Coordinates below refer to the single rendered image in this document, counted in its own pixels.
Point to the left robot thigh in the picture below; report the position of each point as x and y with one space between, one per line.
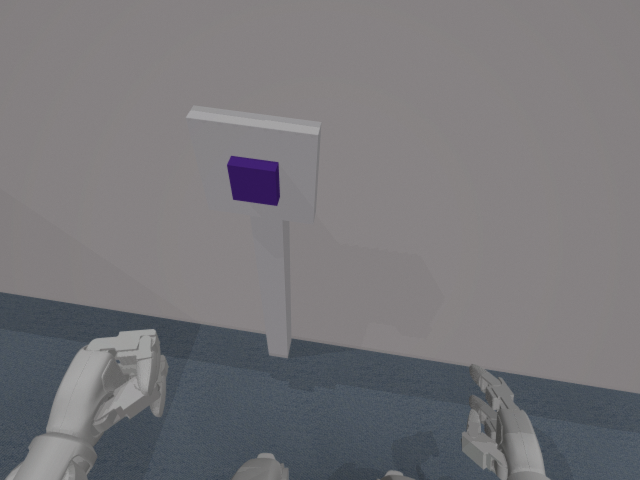
262 469

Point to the robot right hand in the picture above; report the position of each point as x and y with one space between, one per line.
510 444

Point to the left robot forearm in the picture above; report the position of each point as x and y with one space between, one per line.
56 456

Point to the robot left hand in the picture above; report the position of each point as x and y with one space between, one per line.
81 407

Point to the button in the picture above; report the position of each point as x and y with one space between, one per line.
254 180

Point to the panel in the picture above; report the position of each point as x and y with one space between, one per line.
218 134

